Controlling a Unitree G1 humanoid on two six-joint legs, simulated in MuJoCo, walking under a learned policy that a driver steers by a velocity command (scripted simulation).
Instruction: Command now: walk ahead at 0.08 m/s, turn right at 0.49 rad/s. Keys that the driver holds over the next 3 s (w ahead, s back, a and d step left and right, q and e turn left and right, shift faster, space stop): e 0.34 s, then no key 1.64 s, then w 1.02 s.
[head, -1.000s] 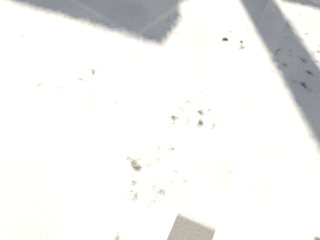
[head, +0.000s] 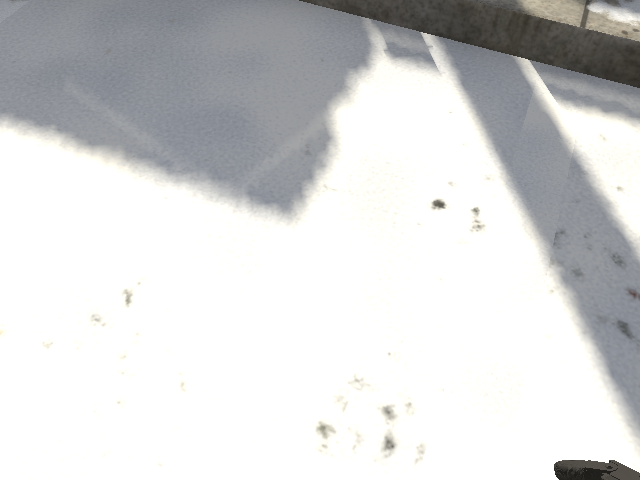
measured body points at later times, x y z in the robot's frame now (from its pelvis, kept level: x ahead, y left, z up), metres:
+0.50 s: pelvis +0.01 -0.05 +0.01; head +0.03 -0.09 +0.46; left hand +0.21 +0.19 -0.07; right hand +0.07 -0.36 -0.11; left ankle +0.06 +0.10 -0.65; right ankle +0.00 -0.13 -0.73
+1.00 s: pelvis +0.02 -0.03 +0.00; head +0.03 -0.03 +0.45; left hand +0.22 +0.18 -0.11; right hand +0.06 -0.31 -0.12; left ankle +0.05 +0.10 -0.73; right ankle +0.00 -0.14 -0.73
